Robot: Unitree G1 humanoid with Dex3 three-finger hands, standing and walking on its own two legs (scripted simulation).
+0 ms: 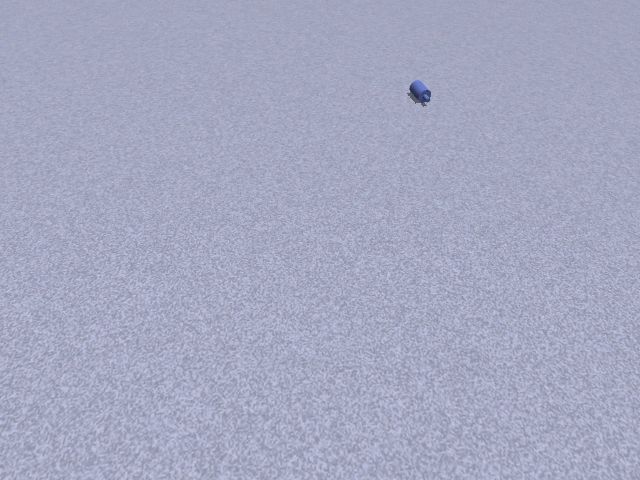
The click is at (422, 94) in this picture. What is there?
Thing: lying bottle
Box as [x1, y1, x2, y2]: [410, 80, 430, 102]
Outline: 414,81 410,85 410,91 419,101 428,101 430,92 420,81
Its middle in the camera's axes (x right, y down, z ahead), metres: +0.63 -0.87 +2.35
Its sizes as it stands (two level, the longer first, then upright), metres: 0.167 0.083 0.083
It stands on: the floor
